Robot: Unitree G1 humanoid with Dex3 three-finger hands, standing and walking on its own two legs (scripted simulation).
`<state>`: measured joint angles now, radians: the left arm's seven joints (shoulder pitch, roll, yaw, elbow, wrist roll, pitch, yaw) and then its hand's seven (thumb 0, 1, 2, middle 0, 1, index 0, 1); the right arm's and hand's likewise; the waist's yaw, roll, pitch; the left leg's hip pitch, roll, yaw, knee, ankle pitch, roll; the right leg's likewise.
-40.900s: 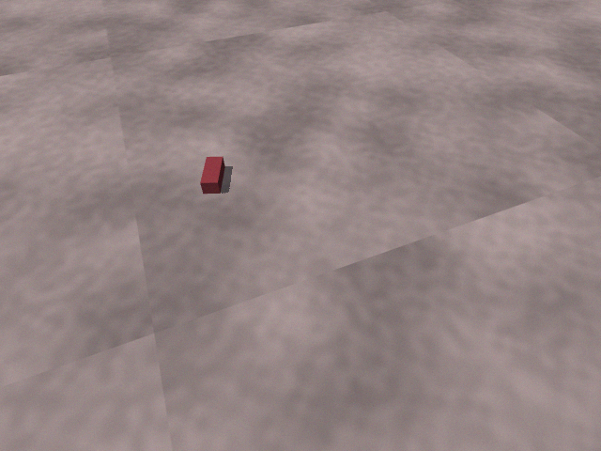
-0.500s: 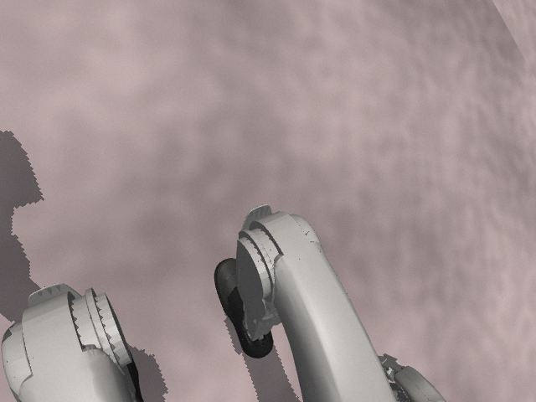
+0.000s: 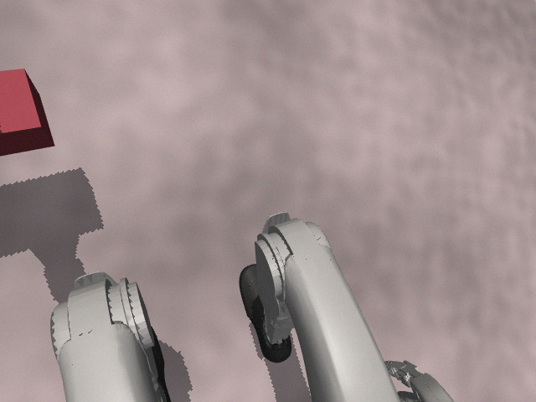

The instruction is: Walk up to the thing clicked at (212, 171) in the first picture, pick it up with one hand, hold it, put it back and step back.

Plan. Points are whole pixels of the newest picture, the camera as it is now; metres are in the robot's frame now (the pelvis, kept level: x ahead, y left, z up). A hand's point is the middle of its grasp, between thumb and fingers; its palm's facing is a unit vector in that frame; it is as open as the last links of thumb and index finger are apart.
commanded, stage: lift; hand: left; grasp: from above
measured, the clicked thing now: out of the picture +0.54 +0.30 -0.18
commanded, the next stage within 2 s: hold in 1.42 s
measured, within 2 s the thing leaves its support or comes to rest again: neither
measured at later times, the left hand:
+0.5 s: hand out of the picture +0.44 +0.29 +0.02, palm faces -0.45 -0.10 -0.89, open 11.1 cm
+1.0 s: hand out of the picture +0.36 +0.26 +0.21, palm faces -0.44 -0.11 -0.89, open 11.1 cm
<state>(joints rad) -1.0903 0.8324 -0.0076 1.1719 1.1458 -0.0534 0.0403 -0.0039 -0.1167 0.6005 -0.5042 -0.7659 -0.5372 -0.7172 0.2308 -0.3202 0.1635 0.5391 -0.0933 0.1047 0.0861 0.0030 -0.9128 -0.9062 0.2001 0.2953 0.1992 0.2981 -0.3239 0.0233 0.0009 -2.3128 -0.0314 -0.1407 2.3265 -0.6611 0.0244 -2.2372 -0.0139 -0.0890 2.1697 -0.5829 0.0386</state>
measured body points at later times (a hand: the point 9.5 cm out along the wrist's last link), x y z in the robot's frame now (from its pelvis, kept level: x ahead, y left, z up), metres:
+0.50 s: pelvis +0.00 +0.00 +0.11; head +0.19 +0.06 +0.51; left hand +0.45 +0.30 +0.07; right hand +0.13 -0.26 -0.01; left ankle +0.07 +0.11 -0.32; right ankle +0.13 -0.13 -0.32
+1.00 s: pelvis +0.03 -0.01 +0.29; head +0.12 +0.01 +0.73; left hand +0.38 +0.27 +0.26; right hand +0.15 -0.26 +0.16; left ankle +0.07 +0.11 -0.32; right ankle +0.13 -0.13 -0.32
